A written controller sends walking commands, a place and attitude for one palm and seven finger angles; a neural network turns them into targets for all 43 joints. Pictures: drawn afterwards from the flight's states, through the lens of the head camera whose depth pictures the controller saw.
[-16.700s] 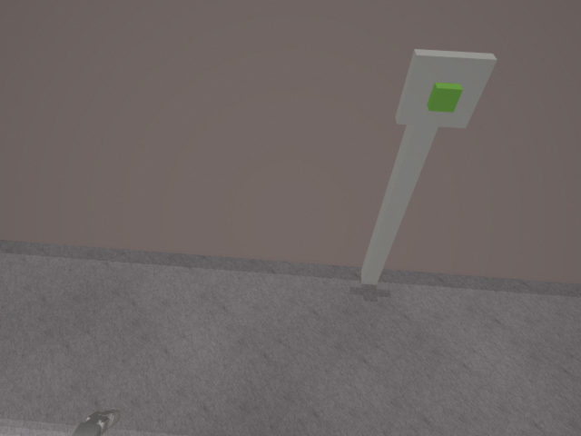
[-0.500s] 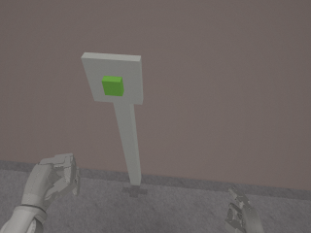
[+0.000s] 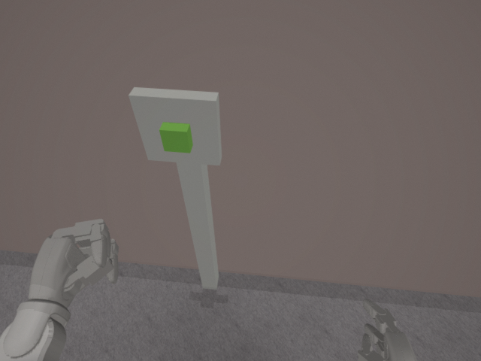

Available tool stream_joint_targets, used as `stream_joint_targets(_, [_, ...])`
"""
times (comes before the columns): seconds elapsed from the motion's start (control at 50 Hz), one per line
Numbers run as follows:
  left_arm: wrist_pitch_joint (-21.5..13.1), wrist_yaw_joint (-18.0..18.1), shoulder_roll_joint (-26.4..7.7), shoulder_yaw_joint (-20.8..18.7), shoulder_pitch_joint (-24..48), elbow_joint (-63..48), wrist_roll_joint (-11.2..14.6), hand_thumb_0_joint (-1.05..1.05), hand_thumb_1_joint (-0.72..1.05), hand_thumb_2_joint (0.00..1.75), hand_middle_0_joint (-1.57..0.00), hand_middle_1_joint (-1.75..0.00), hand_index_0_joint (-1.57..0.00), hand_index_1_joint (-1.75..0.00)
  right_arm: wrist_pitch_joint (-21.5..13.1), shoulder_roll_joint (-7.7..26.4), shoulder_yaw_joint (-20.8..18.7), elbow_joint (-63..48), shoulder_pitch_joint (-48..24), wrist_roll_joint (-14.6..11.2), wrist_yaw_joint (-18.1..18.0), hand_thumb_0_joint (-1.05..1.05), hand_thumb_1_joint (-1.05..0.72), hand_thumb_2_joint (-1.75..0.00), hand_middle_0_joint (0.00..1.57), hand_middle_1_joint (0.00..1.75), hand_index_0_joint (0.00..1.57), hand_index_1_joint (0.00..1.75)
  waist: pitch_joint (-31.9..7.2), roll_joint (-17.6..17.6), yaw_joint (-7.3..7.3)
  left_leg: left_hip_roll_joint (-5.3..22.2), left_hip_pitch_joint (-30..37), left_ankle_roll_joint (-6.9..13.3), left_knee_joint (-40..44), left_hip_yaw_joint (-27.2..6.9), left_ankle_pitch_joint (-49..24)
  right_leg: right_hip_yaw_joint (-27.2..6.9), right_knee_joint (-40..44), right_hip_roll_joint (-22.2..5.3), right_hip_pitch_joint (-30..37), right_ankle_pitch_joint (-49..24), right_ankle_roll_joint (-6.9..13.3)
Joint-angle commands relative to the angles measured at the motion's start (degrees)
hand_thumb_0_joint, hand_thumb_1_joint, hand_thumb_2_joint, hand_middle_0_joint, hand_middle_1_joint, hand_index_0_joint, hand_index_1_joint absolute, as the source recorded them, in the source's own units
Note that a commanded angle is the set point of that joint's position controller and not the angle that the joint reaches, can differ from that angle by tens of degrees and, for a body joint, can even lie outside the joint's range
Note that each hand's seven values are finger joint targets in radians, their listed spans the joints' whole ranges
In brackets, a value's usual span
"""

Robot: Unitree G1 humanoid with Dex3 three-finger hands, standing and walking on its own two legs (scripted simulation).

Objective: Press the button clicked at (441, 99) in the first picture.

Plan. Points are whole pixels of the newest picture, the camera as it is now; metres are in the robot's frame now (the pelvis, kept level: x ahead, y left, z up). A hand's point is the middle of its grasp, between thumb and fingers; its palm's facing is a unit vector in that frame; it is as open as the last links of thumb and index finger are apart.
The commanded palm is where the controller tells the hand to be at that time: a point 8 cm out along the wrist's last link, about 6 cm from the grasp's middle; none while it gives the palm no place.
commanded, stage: raise the hand and make a fist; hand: left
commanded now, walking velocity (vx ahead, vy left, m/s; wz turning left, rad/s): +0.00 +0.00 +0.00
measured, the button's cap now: (177, 136) +0.50 +0.17 +0.11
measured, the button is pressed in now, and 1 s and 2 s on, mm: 0 0 0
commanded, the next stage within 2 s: aim a knuckle at the button in 0.04 s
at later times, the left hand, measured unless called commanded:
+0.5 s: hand (148, 237) +0.28 +0.17 +0.09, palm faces -0.04 -1.00 -0.04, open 3.1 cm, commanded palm +0.26 +0.23 +0.09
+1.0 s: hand (171, 198) +0.36 +0.15 +0.08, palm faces -0.01 -1.00 -0.02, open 3.1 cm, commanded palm +0.34 +0.20 +0.08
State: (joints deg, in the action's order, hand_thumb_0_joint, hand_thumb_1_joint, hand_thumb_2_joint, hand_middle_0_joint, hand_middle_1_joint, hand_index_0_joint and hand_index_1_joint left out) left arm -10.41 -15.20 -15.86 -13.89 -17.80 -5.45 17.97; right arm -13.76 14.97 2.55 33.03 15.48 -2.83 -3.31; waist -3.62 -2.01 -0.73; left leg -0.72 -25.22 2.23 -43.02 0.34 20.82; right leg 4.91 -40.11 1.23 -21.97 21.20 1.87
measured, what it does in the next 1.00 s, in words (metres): stands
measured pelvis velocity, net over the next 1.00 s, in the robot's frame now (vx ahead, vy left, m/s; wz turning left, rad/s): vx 0.01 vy -0.01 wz -0.02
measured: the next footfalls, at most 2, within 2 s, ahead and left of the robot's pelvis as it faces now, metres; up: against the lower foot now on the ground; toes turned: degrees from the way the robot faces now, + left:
none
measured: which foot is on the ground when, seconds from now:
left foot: down 0.00-1.00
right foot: down 0.00-1.00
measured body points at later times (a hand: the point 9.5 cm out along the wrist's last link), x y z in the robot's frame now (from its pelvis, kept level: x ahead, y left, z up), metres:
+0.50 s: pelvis +0.00 -0.01 +0.00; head +0.02 -0.02 +0.45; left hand +0.28 +0.22 +0.09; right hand +0.17 -0.25 -0.08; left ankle +0.02 +0.09 -0.71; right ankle +0.00 -0.10 -0.71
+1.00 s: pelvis +0.01 -0.01 +0.00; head +0.04 -0.02 +0.45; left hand +0.36 +0.21 +0.09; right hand +0.14 -0.26 -0.10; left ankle +0.02 +0.09 -0.71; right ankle +0.00 -0.10 -0.71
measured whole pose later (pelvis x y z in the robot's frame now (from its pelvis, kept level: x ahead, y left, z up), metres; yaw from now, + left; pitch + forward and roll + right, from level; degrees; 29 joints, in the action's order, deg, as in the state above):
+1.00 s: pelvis +0.01 -0.01 +0.00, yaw -1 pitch +7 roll +0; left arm -13.3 -9.9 -14.7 -10.6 12.6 23.6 12.9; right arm -6.6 14.6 1.9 35.4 14.6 -2.4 -2.6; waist -3.1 -1.2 1.8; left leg -0.2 -28.7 1.2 -42.8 1.4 20.9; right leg 3.8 -42.0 1.7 -26.9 22.0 2.9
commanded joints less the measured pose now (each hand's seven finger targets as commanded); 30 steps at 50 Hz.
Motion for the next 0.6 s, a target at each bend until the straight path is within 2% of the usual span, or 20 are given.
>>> stream_joint_targets(0.0, [-1.3, -1.7, -8.6, -2.7, 5.1, -9.6, 0.4, 0.0, 0.9, 0.9, -1.3, -1.5, -1.3, -1.5, -3.3, 7.3, -3.3, -9.6, -5.0, -0.6, -0.6, 0.0, -0.9, -0.9, 0.2, 0.3, 0.2, 0.3, -6.0, 0.3, 0.33, 0.8, 5.0, -0.4, 7.6, -3.2, -9.7, -2.5, 6.9, -0.4, -0.3, -9.0, -0.7])
stream_joint_targets(0.04, [-0.9, -1.9, -10.0, -4.1, 6.4, -11.0, 0.8, 0.0, 0.9, 0.9, -1.3, -1.5, -1.3, -1.5, -3.2, 7.2, -3.2, -9.8, -5.4, -0.6, -0.9, 0.0, -0.9, -0.9, 0.2, 0.3, 0.2, 0.3, -7.1, -0.9, 0.04, 0.7, 5.6, -0.3, 7.6, -2.9, -9.9, -2.7, 7.2, -0.6, 0.4, -9.2, -0.8])
stream_joint_targets(0.08, [-1.7, -1.4, -11.1, -5.5, 8.0, -12.7, 1.4, 0.0, 0.9, 0.9, -1.3, -1.5, -1.3, -1.5, -3.2, 7.1, -2.9, -9.7, -5.6, -0.3, -1.0, 0.0, -0.9, -0.9, 0.2, 0.3, 0.2, 0.3, -7.6, 0.8, -0.02, 0.8, 5.7, -0.3, 7.5, -3.2, -11.0, -2.5, 6.8, -0.3, 1.1, -9.9, -0.8])
stream_joint_targets(0.12, [-2.7, -0.7, -10.4, -5.8, 8.9, -13.4, 1.6, 0.0, 0.9, 0.9, -1.3, -1.5, -1.3, -1.5, -3.1, 6.6, -2.8, -9.7, -5.7, -0.3, -1.0, 0.0, -0.9, -0.9, 0.2, 0.3, 0.2, 0.3, -7.5, -1.2, -0.09, 0.9, 6.7, -0.6, 7.9, -3.3, -11.3, -2.0, 6.4, -0.2, 0.4, -10.0, -0.6])
stream_joint_targets(0.14, [-3.3, -0.5, -8.7, -4.2, 10.7, -13.6, 1.7, 0.0, 0.9, 0.9, -1.3, -1.5, -1.3, -1.5, -3.3, 6.5, -2.6, -9.3, -5.8, -0.2, -1.0, 0.0, -0.9, -0.9, 0.2, 0.3, 0.2, 0.3, -7.0, -1.9, 0.39, 0.8, 7.0, -0.7, 7.8, -3.4, -11.4, -1.8, 6.2, -0.2, -0.4, -10.1, -0.6])
stream_joint_targets(0.16, [-3.6, -0.1, -8.6, -4.2, 11.4, -12.6, 1.6, 0.0, 0.9, 0.9, -1.3, -1.5, -1.3, -1.5, -3.4, 6.5, -2.7, -8.8, -5.4, -0.2, -1.0, 0.0, -0.9, -0.9, 0.2, 0.3, 0.2, 0.3, -6.9, -1.4, 0.69, 0.9, 7.1, -0.7, 7.7, -3.5, -10.7, -1.8, 6.3, -0.2, -1.1, -9.6, -0.7])
stream_joint_targets(0.18, [-3.7, 0.0, -8.4, -3.5, 12.5, -10.6, 1.4, 0.0, 0.9, 0.9, -1.3, -1.5, -1.3, -1.5, -3.2, 6.9, -2.7, -8.2, -5.0, -0.2, -1.0, 0.0, -0.9, -0.9, 0.2, 0.3, 0.2, 0.3, -5.3, 1.1, 1.49, 1.0, 5.9, -0.5, 7.3, -3.5, -10.0, -2.0, 6.5, 0.1, -1.7, -8.8, -0.9])
stream_joint_targets(0.24, [-3.3, -0.4, -5.1, 1.5, 16.9, -8.2, 0.0, 0.0, 0.9, 0.9, -1.3, -1.5, -1.3, -1.5, -3.2, 7.0, -2.8, -7.6, -5.0, -0.4, -1.1, 0.0, -0.9, -0.9, 0.2, 0.3, 0.2, 0.3, -4.6, -1.9, 2.37, 0.8, 6.1, -0.5, 7.5, -3.8, -7.3, -2.2, 6.5, -0.4, -3.7, -6.6, -0.8])
stream_joint_targets(0.26, [-2.8, -0.5, -4.8, 2.0, 16.6, -6.7, -0.3, 0.0, 0.9, 0.9, -1.3, -1.5, -1.3, -1.5, -3.2, 6.9, -2.9, -7.7, -4.7, -0.5, -1.2, 0.0, -0.9, -0.9, 0.2, 0.3, 0.2, 0.3, -4.7, -0.6, 2.34, 0.8, 6.1, -0.5, 7.6, -3.9, -7.2, -2.2, 6.7, -0.5, -3.6, -6.7, -0.9])
stream_joint_targets(0.28, [-2.3, -0.5, -6.2, 1.3, 16.4, -5.3, -0.7, 0.0, 0.9, 0.9, -1.3, -1.5, -1.3, -1.5, -3.0, 7.4, -3.0, -7.5, -4.4, -0.4, -1.2, 0.0, -0.9, -0.9, 0.2, 0.3, 0.2, 0.3, -5.0, 1.5, 2.18, 0.8, 5.1, -0.3, 7.3, -3.9, -7.4, -2.5, 6.8, -0.3, -2.8, -6.7, -0.9])
stream_joint_targets(0.34, [-1.5, 0.1, -8.5, -0.1, 19.1, -5.6, -1.7, 0.0, 0.9, 0.9, -1.3, -1.5, -1.3, -1.5, -2.3, 7.2, -3.1, -8.1, -4.8, -0.3, -1.2, 0.0, -0.9, -0.9, 0.2, 0.3, 0.2, 0.3, -9.3, -0.7, 1.01, 0.5, 6.2, -0.3, 7.2, -3.3, -10.2, -3.0, 6.0, -1.0, -0.6, -9.5, -0.7])
stream_joint_targets(0.36, [-1.6, 0.7, -8.6, -0.5, 20.3, -5.5, -1.9, 0.0, 0.9, 0.9, -1.3, -1.5, -1.3, -1.5, -2.0, 7.0, -3.0, -8.1, -4.8, -0.2, -1.1, 0.0, -0.9, -0.9, 0.2, 0.3, 0.2, 0.3, -9.8, -0.2, 1.04, 0.5, 6.6, -0.3, 7.1, -3.1, -11.3, -3.0, 5.9, -1.0, 0.0, -10.8, -0.7])
stream_joint_targets(0.38, [-1.8, 1.4, -10.2, -2.2, 19.9, -5.1, -1.9, 0.0, 0.9, 0.9, -1.3, -1.5, -1.3, -1.5, -1.7, 7.0, -3.0, -8.0, -4.8, 0.0, -1.0, 0.0, -0.9, -0.9, 0.2, 0.3, 0.2, 0.3, -10.0, 1.2, 0.55, 0.6, 5.7, -0.3, 7.0, -3.0, -11.8, -3.1, 5.7, -0.8, 0.7, -11.0, -0.8])
stream_joint_targets(0.4, [-2.0, 1.9, -9.0, -1.7, 21.0, -4.9, -1.8, 0.0, 0.9, 0.9, -1.3, -1.5, -1.3, -1.5, -1.4, 6.6, -2.8, -8.3, -5.4, 0.0, -0.9, 0.0, -0.9, -0.9, 0.2, 0.3, 0.2, 0.3, -10.4, 1.0, 0.5, 0.4, 5.6, -0.3, 7.0, -2.6, -11.8, -3.3, 5.7, -1.0, 1.1, -11.5, -0.9])
stream_joint_targets(0.42, [-2.4, 2.8, -11.3, -4.3, 22.8, -4.0, -1.6, 0.0, 0.9, 0.9, -1.3, -1.5, -1.3, -1.5, -1.0, 6.7, -2.9, -7.9, -5.3, 0.1, -0.9, 0.0, -0.9, -0.9, 0.2, 0.3, 0.2, 0.3, -11.1, 2.0, 0.38, 0.4, 5.3, -0.4, 7.0, -2.5, -12.2, -3.5, 5.6, -1.0, 1.9, -12.1, -0.9])
stream_joint_targets(0.44, [-2.9, 3.3, -11.1, -5.1, 22.7, -3.2, -1.3, 0.0, 0.9, 0.9, -1.3, -1.5, -1.3, -1.5, -0.8, 6.4, -2.8, -7.9, -5.7, 0.1, -0.8, 0.0, -0.9, -0.9, 0.2, 0.3, 0.2, 0.3, -11.2, 0.9, -0.14, 0.4, 5.1, -0.4, 6.9, -2.1, -13.1, -3.8, 5.5, -1.1, 2.8, -13.3, -0.9])
stream_joint_targets(0.48, [-3.8, 3.9, -11.2, -5.5, 23.5, -1.8, -1.2, 0.0, 0.9, 0.9, -1.3, -1.5, -1.3, -1.5, -0.2, 6.3, -2.7, -7.7, -5.7, 0.2, -0.6, 0.0, -0.9, -0.9, 0.2, 0.3, 0.2, 0.3, -11.3, 0.7, -0.13, 0.3, 4.4, -0.4, 6.6, -1.6, -13.8, -4.1, 5.4, -1.0, 3.4, -14.4, -0.9])
stream_joint_targets(0.56, [-3.9, 2.6, -8.2, -2.1, 25.1, 2.9, -1.5, 0.0, 0.9, 0.9, -1.3, -1.5, -1.3, -1.5, 0.4, 6.6, -3.1, -7.2, -5.0, -0.2, -0.2, 0.0, -0.9, -0.9, 0.2, 0.3, 0.2, 0.3, -10.8, -0.7, 0.96, 0.2, 5.1, -0.6, 6.1, -0.9, -14.8, -4.3, 5.3, -1.1, 2.5, -17.7, -1.1])
stream_joint_targets(0.58, [-3.7, 1.9, -7.4, -0.9, 24.9, 4.3, -1.5, 0.0, 0.9, 0.9, -1.3, -1.5, -1.3, -1.5, 0.6, 6.8, -3.2, -7.3, -4.5, -0.3, -0.1, 0.0, -0.9, -0.9, 0.2, 0.3, 0.2, 0.3, -10.3, 0.5, 1.36, 0.3, 4.5, -0.4, 5.7, -1.0, -15.0, -4.4, 5.4, -0.9, 2.2, -17.9, -1.2])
